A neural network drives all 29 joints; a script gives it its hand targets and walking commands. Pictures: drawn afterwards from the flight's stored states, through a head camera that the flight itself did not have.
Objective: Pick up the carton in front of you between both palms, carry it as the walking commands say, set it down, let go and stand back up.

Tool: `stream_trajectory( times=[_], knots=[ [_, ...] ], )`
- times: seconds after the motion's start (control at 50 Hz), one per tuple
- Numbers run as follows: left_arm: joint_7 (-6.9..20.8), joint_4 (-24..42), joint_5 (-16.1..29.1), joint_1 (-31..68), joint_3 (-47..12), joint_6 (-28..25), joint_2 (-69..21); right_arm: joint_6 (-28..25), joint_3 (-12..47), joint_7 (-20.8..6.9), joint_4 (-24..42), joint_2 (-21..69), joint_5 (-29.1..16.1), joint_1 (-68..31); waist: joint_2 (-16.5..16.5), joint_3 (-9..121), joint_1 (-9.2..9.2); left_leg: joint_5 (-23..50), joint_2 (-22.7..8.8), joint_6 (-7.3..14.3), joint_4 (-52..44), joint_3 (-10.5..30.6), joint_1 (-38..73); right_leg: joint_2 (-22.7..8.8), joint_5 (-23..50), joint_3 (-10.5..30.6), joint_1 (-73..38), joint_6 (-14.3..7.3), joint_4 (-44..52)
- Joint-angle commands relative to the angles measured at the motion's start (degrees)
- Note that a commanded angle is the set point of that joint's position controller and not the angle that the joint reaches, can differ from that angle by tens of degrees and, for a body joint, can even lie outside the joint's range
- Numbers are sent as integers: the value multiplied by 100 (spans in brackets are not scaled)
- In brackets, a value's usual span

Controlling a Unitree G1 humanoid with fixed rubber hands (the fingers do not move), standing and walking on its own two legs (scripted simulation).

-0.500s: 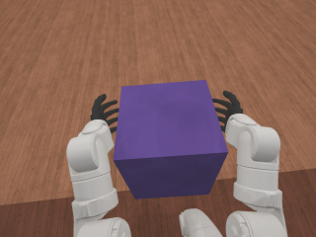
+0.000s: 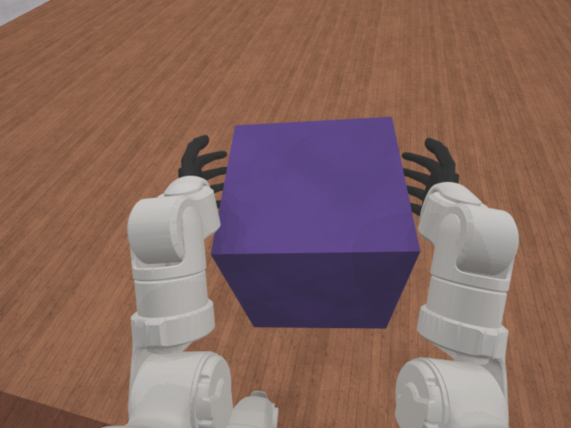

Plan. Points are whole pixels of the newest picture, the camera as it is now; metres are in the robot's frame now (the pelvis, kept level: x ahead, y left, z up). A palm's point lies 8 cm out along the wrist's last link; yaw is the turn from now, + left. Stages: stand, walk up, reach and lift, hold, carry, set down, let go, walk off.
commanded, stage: carry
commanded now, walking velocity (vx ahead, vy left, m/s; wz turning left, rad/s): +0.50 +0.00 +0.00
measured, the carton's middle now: (315, 233) +0.37 +0.04 +0.07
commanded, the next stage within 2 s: none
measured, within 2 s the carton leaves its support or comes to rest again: neither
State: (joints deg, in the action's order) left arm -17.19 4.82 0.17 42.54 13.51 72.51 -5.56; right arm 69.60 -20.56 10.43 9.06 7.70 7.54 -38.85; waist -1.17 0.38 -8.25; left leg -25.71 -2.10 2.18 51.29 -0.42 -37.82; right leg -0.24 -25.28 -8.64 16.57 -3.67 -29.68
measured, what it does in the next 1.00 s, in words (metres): walks ahead: left foot, then right foot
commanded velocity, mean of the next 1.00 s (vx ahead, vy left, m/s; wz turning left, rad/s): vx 0.50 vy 0.00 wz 0.00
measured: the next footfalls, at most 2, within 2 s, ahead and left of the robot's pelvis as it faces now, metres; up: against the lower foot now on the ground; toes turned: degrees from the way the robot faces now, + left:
left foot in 0.06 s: +0.23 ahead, +0.13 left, +0.01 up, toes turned +3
right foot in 0.52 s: +0.50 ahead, -0.07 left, +0.01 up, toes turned -8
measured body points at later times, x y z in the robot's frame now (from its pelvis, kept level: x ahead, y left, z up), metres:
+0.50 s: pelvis +0.32 +0.03 +0.01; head +0.34 +0.04 +0.46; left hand +0.70 +0.15 +0.17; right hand +0.68 -0.15 +0.19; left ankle +0.19 +0.13 -0.72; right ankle +0.46 -0.07 -0.70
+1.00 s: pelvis +0.63 +0.03 +0.01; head +0.63 +0.04 +0.46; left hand +0.93 +0.17 +0.11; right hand +0.92 -0.13 +0.11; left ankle +0.74 +0.11 -0.72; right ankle +0.47 -0.05 -0.70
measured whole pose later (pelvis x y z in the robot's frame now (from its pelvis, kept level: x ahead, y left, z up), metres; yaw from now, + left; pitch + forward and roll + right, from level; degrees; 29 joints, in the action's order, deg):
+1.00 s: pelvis +0.63 +0.03 +0.01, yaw -2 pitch +2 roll +1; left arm -10.9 18.9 -5.7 13.6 6.0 66.7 -8.4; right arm 65.7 -5.1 10.9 17.6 8.3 6.0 -12.6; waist -2.2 4.2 0.1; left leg -1.8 0.1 4.0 24.1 -12.4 -23.8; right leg -2.9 -26.1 -6.8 5.6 -0.5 -37.4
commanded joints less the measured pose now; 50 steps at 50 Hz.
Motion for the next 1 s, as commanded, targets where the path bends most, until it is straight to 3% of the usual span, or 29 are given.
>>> stream_trajectory(
  times=[0.0, 0.02, 0.04, 0.06, 0.08, 0.1, 0.12, 0.14, 0.16, 0.18, 0.28, 0.36, 0.4, 0.44, 0.48, 0.5, 0.52, 0.54, 0.56, 0.62, 0.66, 0.7, 0.78, 0.82, 0.84, 0.9, 0.94, 0.96, 0.98],
  knots=[
    [1133, -90, 1743, 3577, -3344, -80, -4885, 244, 3217, -260, -497, 3788, -1253, -3432, -836, 2530, 537, 805, 338, -95, -1521, -787, 1521, -1221, 1240, 1006, -1166, -684, 805],
    [1124, 328, 1753, 3799, -3316, -115, -4948, 266, 3279, -322, -644, 4120, -1434, -3258, -949, 2578, 643, 1148, 475, -70, -2109, -1046, 1966, -1025, 1519, 656, -1006, -497, 347],
    [1106, -233, 1495, 3415, -3150, -56, -4936, 248, 3459, -340, -475, 4156, -1592, -3618, -861, 2670, 904, 1422, 481, -13, -1872, -1160, 3060, -1069, 1767, 475, -574, -334, -7],
    [1093, -383, 1358, 3383, -2982, -15, -4927, 251, 3396, -360, -712, 4135, -1553, -3544, -243, 2872, 1106, 827, 361, 163, -2140, -805, 3903, -761, 2200, 103, 1, -97, -1058],
    [1079, -114, 1299, 3685, -2896, 12, -4788, 261, 3226, -362, -1291, 4311, -1557, -3083, 1269, 2906, 1320, -308, -944, 717, -3010, 1809, 4401, -200, 1301, -145, 1073, 288, -2778],
    [1071, -501, 1123, 3650, -2840, 24, -4808, 218, 3227, -362, -1075, 4301, -1538, -3494, 1882, 2393, 1352, 1474, -1830, 1211, -3382, 3657, 4717, 343, -418, 298, 2621, 397, -3902],
    [1033, -815, 980, 3403, -2628, 46, -4976, 277, 3249, -383, -957, 4374, -1595, -3568, 1428, 2407, 1235, 1989, -1842, 1297, -3011, 3336, 4862, 61, -536, 888, 2880, 202, -4439],
    [1032, -778, 965, 3521, -2577, 43, -4896, 296, 3267, -431, -1142, 4567, -1728, -3714, 886, 2496, 1290, 2689, -1904, 1306, -2768, 3049, 4837, -71, -388, 860, 3103, 249, -4610],
    [1057, -456, 1128, 3643, -2698, -23, -5256, 190, 3710, -507, -466, 4979, -2123, -4250, 322, 2499, 1183, 2873, -1577, 966, -2741, 2504, 4573, -253, -72, 1038, 2904, 186, -4274],
    [1056, -402, 1034, 3881, -2637, -98, -5311, 182, 3765, -554, -549, 5272, -2196, -4571, 390, 2611, 1174, 2284, -1720, 999, -3019, 2388, 4579, -306, -23, 1046, 3015, 166, -4033],
    [801, 353, 823, 4035, -2730, -326, -5079, -27, 4246, -640, 571, 5398, -2998, -5335, 669, 2727, 1250, 3473, -1383, 805, -3185, 1370, 4811, -249, 875, 666, 2890, 190, -3069],
    [779, 599, 624, 3446, -2861, -253, -4613, 103, 4176, -646, -25, 5151, -2768, -4270, 972, 2738, 1333, 4881, -984, 644, -2780, 491, 5178, -130, 1826, 579, 2518, 81, -1278],
    [882, 202, 565, 3308, -2920, -111, -4630, 180, 3961, -689, -539, 4869, -2349, -3639, 1002, 2472, 1335, 4559, -973, 591, -2884, 283, 4818, 94, 1926, 128, 1827, 87, -644],
    [1046, 319, 954, 3555, -3114, -99, -4970, 122, 4047, -732, -258, 5179, -2521, -4204, 1025, 2357, 1253, 5177, -840, 396, -2676, -29, 4627, 186, 2667, 14, 1106, 7, 373],
    [1118, 24, 1175, 3509, -3135, -108, -5134, 127, 3950, -684, -683, 5100, -2250, -3677, 1245, 2888, 782, 5488, -760, 45, -1606, -518, 4188, 221, 2601, -120, -762, -88, 589],
    [1139, -140, 1124, 3519, -3134, -129, -4947, 155, 3846, -630, -1215, 5103, -2113, -3444, 473, 2933, 661, 4514, -561, -2, -617, -649, 3287, 41, 2169, -45, -1693, -75, 547],
    [1127, -294, 904, 3339, -2929, -137, -4781, 144, 3841, -573, -1225, 5115, -1943, -3481, -426, 3175, 658, 2232, -333, -117, 676, -587, 2210, -1239, 3665, 1640, -2597, -110, 130],
    [1128, -309, 1062, 3444, -2986, -197, -4912, 99, 3787, -597, -993, 5206, -1973, -3394, -1497, 3465, 576, -248, 592, -297, 2013, -375, 278, -2065, 3412, 3720, -3957, -1198, 507],
    [1181, -599, 1157, 3248, -3012, -156, -5287, 118, 3634, -566, -1030, 5103, -1849, -3438, -1027, 3291, 667, -361, 358, -199, 2430, 119, -316, -2093, 2917, 3862, -3769, -1282, 723],
    [1383, 3, 1360, 3463, -3323, -446, -6061, -154, 3935, -583, -425, 5627, -1840, -3729, 26, 2983, 661, 284, -172, -203, 1614, 204, -425, -1812, 3299, 2792, -3117, -992, 900],
    [1468, 484, 1455, 3389, -3641, -602, -6289, -375, 4170, -631, -159, 5871, -1797, -3387, -269, 3096, 670, 427, -238, -311, 765, 81, 56, -1685, 3235, 2256, -2831, -758, 1110],
    [1545, 298, 1465, 2593, -3757, -671, -6446, -492, 4485, -652, 90, 5958, -1853, -2769, -587, 2937, 618, 293, -160, -338, -6, -153, 34, -1658, 3221, 1881, -2747, -865, 1238],
    [1714, 838, 1367, 1374, -4287, -824, -6426, -647, 4856, -797, 233, 6174, -1697, -1200, -454, 2685, 664, 1499, 85, -367, -1477, -668, 427, -1316, 4388, 973, -2817, -492, 1256],
    [1777, 1140, 1224, 664, -4260, -877, -6329, -641, 5149, -893, 610, 6245, -1862, -986, -854, 2400, 694, 1929, 83, -345, -1883, -752, 638, -1297, 4463, 932, -2637, -439, 1381],
    [1794, 1305, 1349, 416, -4448, -834, -6455, -688, 5067, -932, 1002, 6161, -2020, -853, -509, 2368, 685, 2133, 160, -298, -2137, -765, 618, -1273, 4637, 782, -2925, -371, 1274],
    [1790, 1710, 1149, -404, -4362, -768, -6208, -512, 5235, -1038, 1334, 6079, -2133, -294, -654, 2418, 720, 2473, 348, -173, -3012, -1264, 1797, -1134, 5545, 249, -2708, -185, 546],
    [1778, 1930, 1285, -758, -4486, -639, -5951, -436, 5256, -1021, 1637, 5925, -2216, 86, -223, 2822, 866, 2591, 121, -21, -3194, -1189, 3943, -934, 4646, -128, -1392, 95, -955],
    [1783, 1855, 1302, -953, -4447, -552, -6020, -371, 5143, -1014, 1671, 5728, -2083, 416, 236, 3053, 951, 2911, -941, 123, -3104, 194, 4873, -688, 2962, -115, -422, 355, -1862],
    [1770, 2177, 1339, -904, -4530, -493, -5907, -295, 5264, -1010, 1589, 5590, -2039, 563, 1645, 3220, 874, 2816, -2162, 1085, -3290, 2602, 6012, 123, 256, 224, 1551, 411, -3072]
  ],
)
